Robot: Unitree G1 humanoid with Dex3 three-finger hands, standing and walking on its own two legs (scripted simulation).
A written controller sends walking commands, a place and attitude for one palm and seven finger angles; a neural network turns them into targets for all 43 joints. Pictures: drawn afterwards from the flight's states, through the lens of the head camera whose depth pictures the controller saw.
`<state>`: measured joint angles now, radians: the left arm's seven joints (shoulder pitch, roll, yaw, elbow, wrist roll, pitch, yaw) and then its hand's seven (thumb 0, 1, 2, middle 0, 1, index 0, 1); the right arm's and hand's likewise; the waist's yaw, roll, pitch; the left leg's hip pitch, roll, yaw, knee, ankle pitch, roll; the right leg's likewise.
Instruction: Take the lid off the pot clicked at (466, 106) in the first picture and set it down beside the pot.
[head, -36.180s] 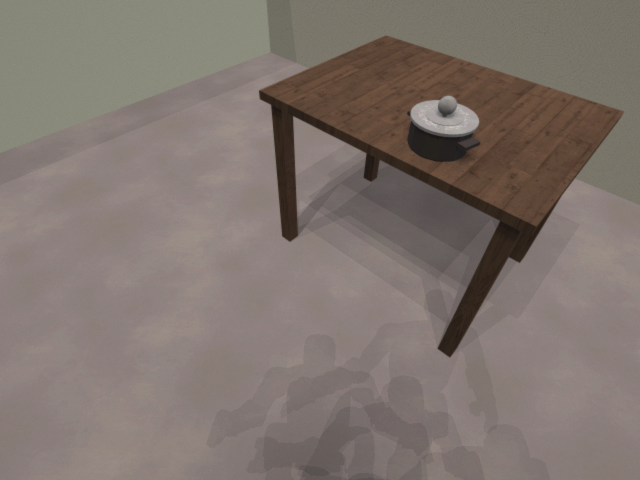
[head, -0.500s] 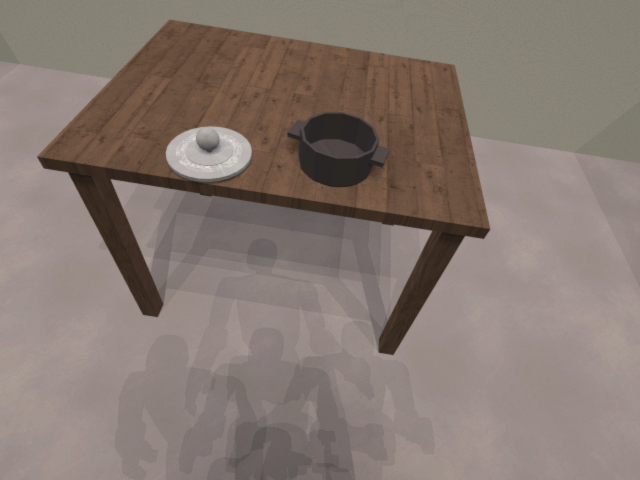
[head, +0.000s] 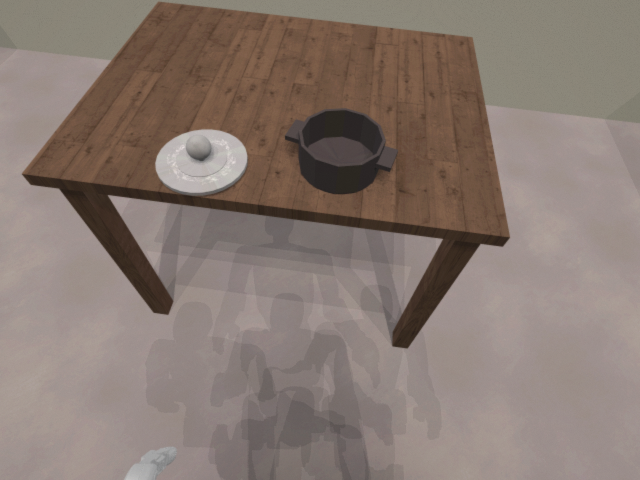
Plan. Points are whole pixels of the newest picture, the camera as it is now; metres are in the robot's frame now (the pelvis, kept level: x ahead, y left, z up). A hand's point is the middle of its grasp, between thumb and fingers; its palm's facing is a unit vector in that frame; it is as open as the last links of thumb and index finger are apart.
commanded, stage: stop stepping back and stand still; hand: left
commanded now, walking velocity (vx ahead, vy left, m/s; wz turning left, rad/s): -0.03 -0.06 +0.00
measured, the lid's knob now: (198, 147) +0.65 +0.24 -0.04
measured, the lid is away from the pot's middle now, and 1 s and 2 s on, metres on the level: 0.26 0.26 0.26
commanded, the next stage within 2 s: let the arm hang, fingers relaxed in 0.30 s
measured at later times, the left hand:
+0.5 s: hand out of the picture +0.06 +0.17 -0.16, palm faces +0.01 -0.98 -0.22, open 7.3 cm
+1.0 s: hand out of the picture +0.02 +0.17 -0.17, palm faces +0.02 -0.98 -0.20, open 7.3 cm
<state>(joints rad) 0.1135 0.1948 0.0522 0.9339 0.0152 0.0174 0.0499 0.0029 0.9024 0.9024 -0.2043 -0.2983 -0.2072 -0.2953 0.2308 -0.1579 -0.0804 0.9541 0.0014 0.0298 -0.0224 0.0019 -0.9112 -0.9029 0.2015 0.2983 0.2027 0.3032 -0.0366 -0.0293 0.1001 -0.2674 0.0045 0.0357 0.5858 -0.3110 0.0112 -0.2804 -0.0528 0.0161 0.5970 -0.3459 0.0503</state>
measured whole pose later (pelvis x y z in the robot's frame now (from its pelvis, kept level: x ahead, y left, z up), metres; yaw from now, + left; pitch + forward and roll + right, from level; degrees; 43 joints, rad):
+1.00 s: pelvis +0.00 +0.00 +0.01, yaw -1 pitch -1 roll +0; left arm 0.27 0.15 0.03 1.09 0.01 -0.01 0.05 0.01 0.92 0.90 -0.20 -0.30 -0.20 -0.29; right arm 0.30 -0.11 -0.04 1.11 0.00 0.00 -0.04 0.00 -0.91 -0.90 0.20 0.30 0.20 0.30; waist -0.02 -0.02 0.05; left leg -0.14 0.01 0.06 0.47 -0.31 0.01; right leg -0.15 0.00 0.05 0.46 -0.31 0.01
